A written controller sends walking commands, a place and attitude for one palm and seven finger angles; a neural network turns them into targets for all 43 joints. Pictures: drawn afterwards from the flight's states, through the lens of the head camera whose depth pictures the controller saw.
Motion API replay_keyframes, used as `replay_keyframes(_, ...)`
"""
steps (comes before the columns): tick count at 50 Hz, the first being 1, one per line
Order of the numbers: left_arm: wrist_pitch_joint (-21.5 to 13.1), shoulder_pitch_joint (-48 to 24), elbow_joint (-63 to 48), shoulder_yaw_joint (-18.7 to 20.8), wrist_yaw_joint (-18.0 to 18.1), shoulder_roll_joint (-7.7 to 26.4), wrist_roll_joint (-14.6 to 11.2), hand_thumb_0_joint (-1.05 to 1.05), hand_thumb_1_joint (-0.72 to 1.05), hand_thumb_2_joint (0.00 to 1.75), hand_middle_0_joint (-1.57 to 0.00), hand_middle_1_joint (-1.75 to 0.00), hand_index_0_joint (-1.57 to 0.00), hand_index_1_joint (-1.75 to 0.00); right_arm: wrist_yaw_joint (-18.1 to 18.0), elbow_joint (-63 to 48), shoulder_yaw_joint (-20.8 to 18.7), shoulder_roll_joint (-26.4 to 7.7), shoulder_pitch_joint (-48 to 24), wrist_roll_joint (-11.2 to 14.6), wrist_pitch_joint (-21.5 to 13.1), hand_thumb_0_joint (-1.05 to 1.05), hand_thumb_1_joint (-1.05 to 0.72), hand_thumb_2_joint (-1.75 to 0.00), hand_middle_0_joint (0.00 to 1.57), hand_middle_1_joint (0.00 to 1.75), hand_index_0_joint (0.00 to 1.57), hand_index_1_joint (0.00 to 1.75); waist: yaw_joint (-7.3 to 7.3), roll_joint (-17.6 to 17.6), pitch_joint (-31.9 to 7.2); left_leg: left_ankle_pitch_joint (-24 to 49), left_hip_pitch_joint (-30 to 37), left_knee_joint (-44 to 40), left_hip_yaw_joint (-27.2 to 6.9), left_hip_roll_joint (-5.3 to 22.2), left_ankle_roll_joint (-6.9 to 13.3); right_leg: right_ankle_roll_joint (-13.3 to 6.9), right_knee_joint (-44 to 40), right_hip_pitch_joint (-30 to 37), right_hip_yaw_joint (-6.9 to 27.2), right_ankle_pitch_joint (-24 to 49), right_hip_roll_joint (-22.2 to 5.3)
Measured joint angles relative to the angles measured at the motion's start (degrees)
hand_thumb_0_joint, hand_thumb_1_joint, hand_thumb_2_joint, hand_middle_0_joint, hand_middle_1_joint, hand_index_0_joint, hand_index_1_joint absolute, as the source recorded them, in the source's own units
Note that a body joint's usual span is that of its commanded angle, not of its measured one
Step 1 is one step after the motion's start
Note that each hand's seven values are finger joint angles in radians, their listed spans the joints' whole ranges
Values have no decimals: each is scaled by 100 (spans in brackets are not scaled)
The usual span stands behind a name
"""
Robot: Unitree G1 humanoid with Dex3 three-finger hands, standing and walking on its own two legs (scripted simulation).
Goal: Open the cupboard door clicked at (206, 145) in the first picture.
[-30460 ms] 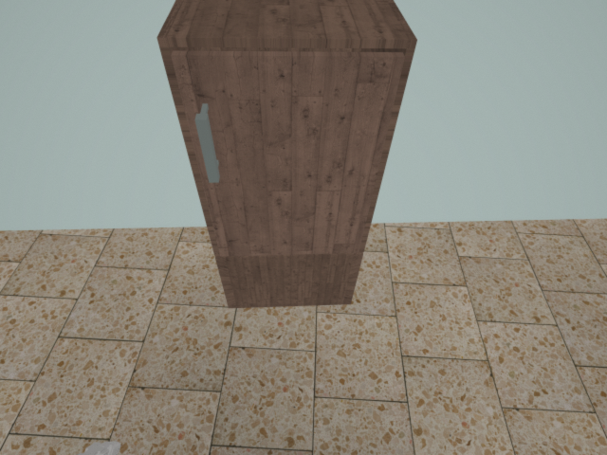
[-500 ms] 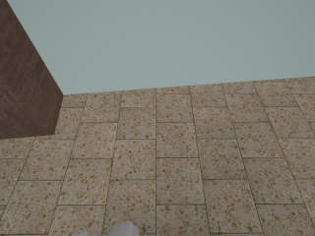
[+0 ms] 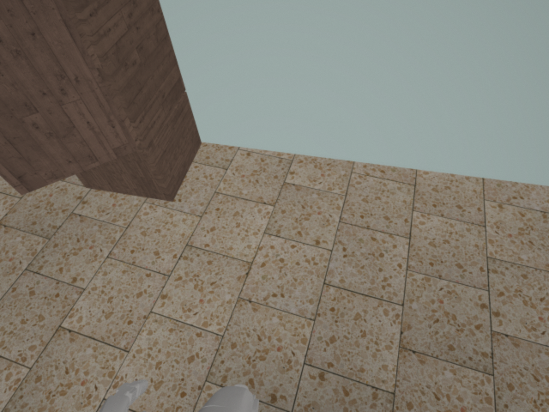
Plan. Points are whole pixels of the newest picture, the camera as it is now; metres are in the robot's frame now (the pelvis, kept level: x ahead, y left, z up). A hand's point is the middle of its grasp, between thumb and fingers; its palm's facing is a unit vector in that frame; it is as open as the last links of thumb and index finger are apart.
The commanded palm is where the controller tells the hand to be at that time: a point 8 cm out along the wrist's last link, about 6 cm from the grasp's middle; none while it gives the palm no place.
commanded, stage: turn to face it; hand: left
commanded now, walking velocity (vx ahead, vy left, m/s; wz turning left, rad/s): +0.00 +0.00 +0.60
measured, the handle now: out of the picture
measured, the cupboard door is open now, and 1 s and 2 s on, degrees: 42 42 42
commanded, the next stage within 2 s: take the last steps up to it in 0.84 s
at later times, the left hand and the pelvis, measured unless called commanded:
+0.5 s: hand out of the picture +0.03 +0.24 -0.16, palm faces +0.32 -0.91 -0.27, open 7.4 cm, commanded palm none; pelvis +0.01 +0.00 +0.01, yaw +17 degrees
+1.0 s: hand out of the picture -0.05 +0.17 -0.18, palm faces +0.55 -0.81 -0.21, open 7.3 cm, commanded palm none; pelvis +0.03 -0.01 +0.00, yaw +31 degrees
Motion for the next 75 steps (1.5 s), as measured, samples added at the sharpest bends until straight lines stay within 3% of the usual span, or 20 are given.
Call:
replay_keyframes(2,6,80,19,-39,19,-81,1,0,90,90,-20,-30,-20,-30,31,36,-18,-37,-46,0,31,0,-91,-90,20,30,21,29,-31,-33,27,54,-185,721,244,78,-62,-6,-170,173,-137,11,-95)
replay_keyframes(4,9,150,57,-61,23,-127,14,0,90,90,-20,-30,-20,-30,60,39,-8,-19,-86,13,34,0,-91,-90,20,30,20,29,-52,-143,49,81,-138,658,468,174,-122,10,-338,323,-265,63,-206)
replay_keyframes(9,-19,285,136,-84,-21,-146,32,0,90,90,-20,-30,-21,-30,104,-5,73,59,-219,44,-13,0,-91,-90,20,30,20,29,23,-407,106,164,386,-819,822,274,-114,98,-331,468,-625,-25,-457)
replay_keyframes(12,8,414,182,-42,-63,-84,-6,0,90,90,-20,-30,-21,-30,120,-110,124,60,-276,32,-103,0,-91,-90,20,30,20,29,64,-484,75,942,859,-1988,933,260,8,209,138,341,-832,-313,-596)
replay_keyframes(13,44,449,199,-21,-79,-49,-30,0,90,90,-20,-30,-21,-30,121,-163,120,46,-280,14,-165,0,-91,-90,20,30,20,29,59,-475,35,1353,852,-2096,868,263,173,278,566,155,-803,-498,-620)
replay_keyframes(15,197,376,289,24,-53,77,-35,1,90,90,-20,-30,-21,-30,83,-205,137,109,-329,-11,-248,0,-91,-90,20,30,20,29,104,-583,85,1126,699,-1759,812,188,352,348,1664,-305,-332,-1152,-531)
replay_keyframes(19,331,170,396,112,-46,194,-34,1,90,90,-20,-30,-21,-30,-37,-228,185,180,-230,-50,-284,0,-91,-90,20,30,21,29,120,-505,41,1089,729,-2003,549,148,322,389,2761,-967,169,-949,-224)
replay_keyframes(27,215,-45,164,105,-71,181,-53,1,91,90,-20,-30,-20,-30,-50,-76,189,210,-22,-69,-205,0,-90,-90,21,30,21,30,57,-171,-45,1435,822,-2483,17,119,184,350,1269,-693,351,-610,90)
replay_keyframes(30,96,-16,59,61,-64,159,-56,1,91,90,-20,-30,-20,-30,-42,-50,152,205,85,-28,-141,0,-90,-90,21,30,21,30,37,-123,-136,1322,661,-2215,-167,31,62,230,-53,-108,306,-23,171)
replay_keyframes(33,1,24,69,-6,-13,-13,-5,0,90,90,-20,-30,-20,-30,-20,25,62,97,55,0,-39,0,-90,-90,21,30,21,30,21,11,-76,189,191,-719,-114,-57,65,-55,23,-33,110,23,110)
replay_keyframes(37,-4,219,149,-87,17,-201,-8,0,90,90,-20,-30,-20,-30,20,122,29,34,-17,-3,22,0,-91,-90,20,30,21,29,-13,-38,-46,211,-163,813,239,44,-28,-58,-310,274,-91,56,-31)
replay_keyframes(44,-77,477,392,-91,-1,-243,30,0,91,90,-20,-30,-21,-30,9,217,142,150,-197,52,-70,0,-91,-90,20,30,20,29,125,-389,9,162,586,-975,629,195,-62,13,-493,502,-395,58,-268)
replay_keyframes(47,-46,623,522,-48,-18,-161,-23,0,91,90,-20,-30,-21,-30,2,187,217,164,-257,40,-195,0,-91,-90,20,30,20,29,168,-401,-38,1213,1131,-2301,698,234,71,111,-116,393,-543,-171,-283)
replay_keyframes(51,200,570,747,16,-6,36,-47,1,91,90,-20,-30,-21,-30,-69,160,284,314,-329,-47,-309,0,-91,-90,20,30,20,29,276,-570,-10,980,1081,-2066,718,159,341,215,1411,-204,-55,-1166,-236)
replay_keyframes(55,234,441,848,63,-121,59,-16,1,91,90,-20,-30,-20,-30,-133,153,339,387,-154,-69,-404,0,-91,-90,20,30,20,29,280,-403,-93,1094,1231,-2409,589,170,330,168,2252,-657,124,-979,-82)
replay_keyframes(58,147,392,790,58,-193,7,-8,1,91,90,-20,-30,-20,-30,-112,235,351,394,47,-70,-432,0,-91,-90,20,30,21,30,254,-232,-185,1201,1360,-2657,488,174,336,141,1748,-619,65,-846,-45)
replay_keyframes(62,-37,399,650,42,-245,-62,7,1,91,90,-20,-30,-20,-30,-80,368,303,346,348,-43,-368,0,-91,-90,21,30,21,30,198,-77,-298,1001,1345,-2434,362,137,298,109,255,-59,-75,-470,54)
replay_keyframes(65,-222,466,595,23,-183,-155,32,0,91,90,-20,-30,-20,-30,-19,507,232,242,511,-24,-238,0,-91,-90,21,30,21,30,229,-14,-321,98,782,-883,283,71,294,-75,61,105,-190,2,-16)
replay_keyframes(69,-322,825,775,-34,-102,-351,10,0,91,90,-20,-30,-20,-30,79,638,135,119,441,-71,-130,0,-91,-90,20,30,21,29,194,-2,-373,891,-48,677,367,275,127,-3,-506,547,-286,30,-69)
replay_keyframes(75,-451,1236,1201,-112,-102,-519,20,0,90,90,-20,-30,-21,-30,150,563,122,139,284,-27,-243,0,-91,-90,20,30,20,29,194,-267,-333,1457,-452,-124,641,602,-53,167,-1475,1248,-457,266,-318)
